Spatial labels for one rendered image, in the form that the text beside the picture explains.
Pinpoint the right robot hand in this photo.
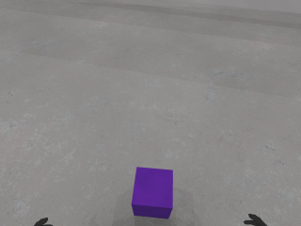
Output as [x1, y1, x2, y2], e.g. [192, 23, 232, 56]
[244, 214, 267, 226]

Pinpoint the carton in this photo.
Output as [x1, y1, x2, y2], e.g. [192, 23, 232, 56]
[131, 167, 173, 219]

